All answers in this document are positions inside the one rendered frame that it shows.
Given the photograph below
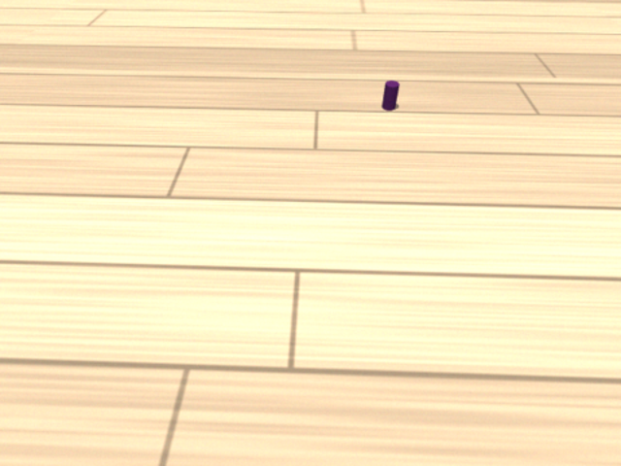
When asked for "can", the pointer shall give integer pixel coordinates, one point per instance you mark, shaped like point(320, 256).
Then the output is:
point(390, 95)

